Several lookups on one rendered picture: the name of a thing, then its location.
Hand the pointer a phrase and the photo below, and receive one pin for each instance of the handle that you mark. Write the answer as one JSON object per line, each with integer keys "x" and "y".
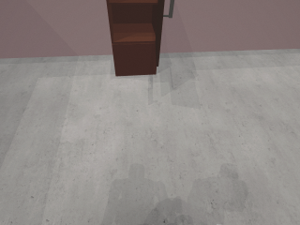
{"x": 170, "y": 10}

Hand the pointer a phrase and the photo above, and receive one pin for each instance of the cupboard door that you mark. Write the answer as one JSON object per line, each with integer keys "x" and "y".
{"x": 160, "y": 12}

